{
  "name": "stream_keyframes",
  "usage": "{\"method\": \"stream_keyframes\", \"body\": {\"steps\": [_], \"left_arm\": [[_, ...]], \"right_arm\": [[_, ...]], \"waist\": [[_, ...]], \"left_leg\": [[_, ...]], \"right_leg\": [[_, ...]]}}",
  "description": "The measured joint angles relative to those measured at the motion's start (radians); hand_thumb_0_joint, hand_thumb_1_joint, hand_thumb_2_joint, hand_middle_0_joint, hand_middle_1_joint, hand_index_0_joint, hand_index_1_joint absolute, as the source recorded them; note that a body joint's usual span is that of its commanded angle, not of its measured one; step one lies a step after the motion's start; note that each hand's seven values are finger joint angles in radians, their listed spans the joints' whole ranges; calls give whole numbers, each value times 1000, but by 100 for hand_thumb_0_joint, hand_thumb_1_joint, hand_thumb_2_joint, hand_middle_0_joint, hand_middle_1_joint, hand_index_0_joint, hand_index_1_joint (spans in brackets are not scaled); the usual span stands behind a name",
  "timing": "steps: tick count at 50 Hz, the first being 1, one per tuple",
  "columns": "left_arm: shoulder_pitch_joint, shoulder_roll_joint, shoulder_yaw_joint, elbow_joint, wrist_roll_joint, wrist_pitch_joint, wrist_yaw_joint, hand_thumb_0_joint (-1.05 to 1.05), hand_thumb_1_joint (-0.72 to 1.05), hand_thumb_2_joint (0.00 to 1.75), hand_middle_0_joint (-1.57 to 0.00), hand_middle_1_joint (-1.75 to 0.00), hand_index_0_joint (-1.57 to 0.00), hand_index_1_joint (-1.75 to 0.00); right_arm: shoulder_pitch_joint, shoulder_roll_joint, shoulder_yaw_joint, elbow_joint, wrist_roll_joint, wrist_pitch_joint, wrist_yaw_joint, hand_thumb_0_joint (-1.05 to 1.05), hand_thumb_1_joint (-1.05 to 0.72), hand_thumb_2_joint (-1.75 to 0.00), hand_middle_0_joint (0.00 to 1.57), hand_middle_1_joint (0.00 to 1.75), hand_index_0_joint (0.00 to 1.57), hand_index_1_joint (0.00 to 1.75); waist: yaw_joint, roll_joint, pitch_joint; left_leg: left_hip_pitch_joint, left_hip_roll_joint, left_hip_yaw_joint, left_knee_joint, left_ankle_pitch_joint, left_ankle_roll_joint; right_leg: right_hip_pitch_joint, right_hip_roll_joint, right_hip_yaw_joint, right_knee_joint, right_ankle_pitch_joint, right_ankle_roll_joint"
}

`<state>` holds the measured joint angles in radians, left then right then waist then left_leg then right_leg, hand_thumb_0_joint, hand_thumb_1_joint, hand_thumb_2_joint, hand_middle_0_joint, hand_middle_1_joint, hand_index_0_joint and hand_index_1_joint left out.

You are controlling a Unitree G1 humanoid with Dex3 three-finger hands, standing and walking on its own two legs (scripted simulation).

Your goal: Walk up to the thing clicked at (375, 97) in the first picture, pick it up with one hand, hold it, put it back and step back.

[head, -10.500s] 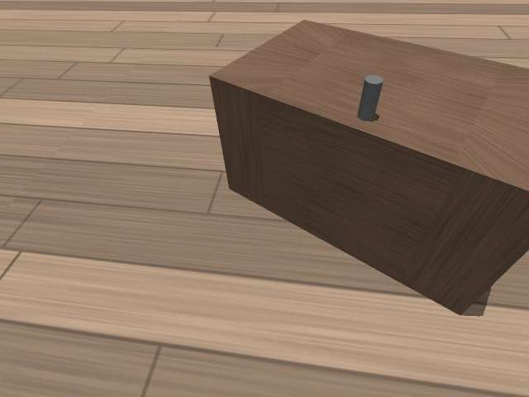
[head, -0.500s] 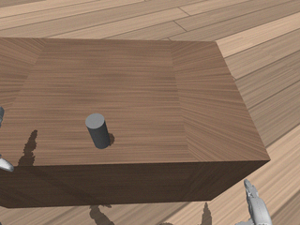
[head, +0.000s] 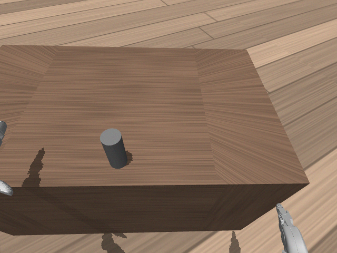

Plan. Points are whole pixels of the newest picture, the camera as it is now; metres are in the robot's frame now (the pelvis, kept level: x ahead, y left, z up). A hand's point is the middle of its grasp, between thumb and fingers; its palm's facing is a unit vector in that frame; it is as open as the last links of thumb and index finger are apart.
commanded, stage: go down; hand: left
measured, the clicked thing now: (115, 149) +0.40 +0.16 -0.03
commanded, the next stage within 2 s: approach in 0.38 s
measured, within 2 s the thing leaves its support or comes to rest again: neither
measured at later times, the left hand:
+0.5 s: hand out of the picture +0.32 +0.36 +0.10, palm faces +0.09 -1.00 +0.01, open 17.7 cm
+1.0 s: hand (79, 160) +0.37 +0.25 -0.02, palm faces +0.01 -1.00 +0.09, open 17.7 cm
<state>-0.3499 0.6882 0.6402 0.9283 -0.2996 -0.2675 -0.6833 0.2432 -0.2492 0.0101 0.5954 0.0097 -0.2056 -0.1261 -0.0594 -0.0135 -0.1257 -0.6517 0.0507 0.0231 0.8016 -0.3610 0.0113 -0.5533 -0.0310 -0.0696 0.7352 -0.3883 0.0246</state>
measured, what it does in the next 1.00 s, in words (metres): stands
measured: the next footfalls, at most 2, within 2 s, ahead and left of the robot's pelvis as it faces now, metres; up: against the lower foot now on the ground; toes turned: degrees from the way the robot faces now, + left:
none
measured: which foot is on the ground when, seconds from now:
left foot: down 0.00-1.00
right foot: down 0.00-1.00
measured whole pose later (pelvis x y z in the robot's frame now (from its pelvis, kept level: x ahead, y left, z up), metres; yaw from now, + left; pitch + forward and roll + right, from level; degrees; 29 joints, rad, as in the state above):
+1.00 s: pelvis -0.02 -0.01 -0.04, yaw -1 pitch +17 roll -3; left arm -0.44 0.49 0.50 0.94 -0.25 -0.43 -0.50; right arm 0.32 -0.27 -0.02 0.29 -0.03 -0.20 -0.04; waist -0.14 -0.06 -0.09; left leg -0.91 0.07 0.01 1.04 -0.43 0.00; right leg -0.82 -0.02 -0.07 0.99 -0.47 0.01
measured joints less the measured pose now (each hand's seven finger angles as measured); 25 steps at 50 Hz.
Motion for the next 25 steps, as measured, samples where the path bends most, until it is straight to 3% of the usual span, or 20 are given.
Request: {"method": "stream_keyframes", "body": {"steps": [25], "left_arm": [[-6,5,0,-12,3,10,-15,-2,-61,5,-5,-5,-4,-5]], "right_arm": [[4,0,11,0,-2,-10,-9,-1,51,-6,5,6,6,5]], "waist": [[2,-8,9]], "left_leg": [[6,-5,-6,0,7,0]], "right_leg": [[7,-3,-4,5,3,0]]}}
